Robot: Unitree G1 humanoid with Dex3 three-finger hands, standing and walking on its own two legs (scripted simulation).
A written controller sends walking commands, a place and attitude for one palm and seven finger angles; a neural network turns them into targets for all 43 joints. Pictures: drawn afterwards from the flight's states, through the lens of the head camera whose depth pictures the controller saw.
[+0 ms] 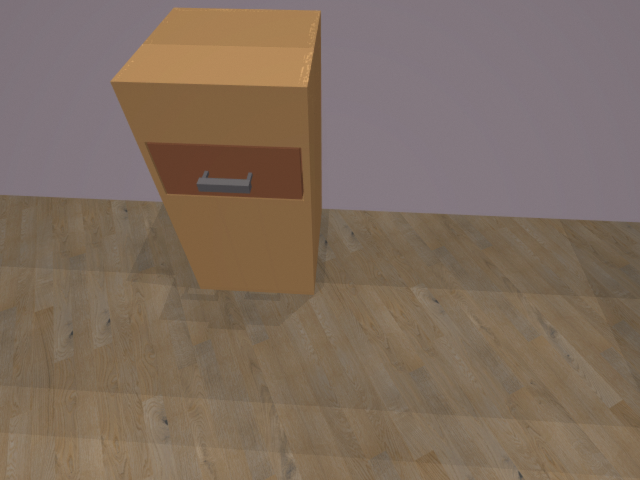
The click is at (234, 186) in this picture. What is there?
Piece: drawer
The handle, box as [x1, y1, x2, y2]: [197, 171, 252, 193]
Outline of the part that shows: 197,181 199,191 249,193 251,187 250,180 252,174 248,172 246,179 208,178 208,171 204,171 202,177 199,177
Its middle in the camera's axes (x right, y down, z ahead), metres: -0.25 -0.15 +1.02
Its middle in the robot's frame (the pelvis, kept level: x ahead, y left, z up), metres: +0.83 +0.29 -0.19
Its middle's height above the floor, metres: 0.58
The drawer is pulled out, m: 0.00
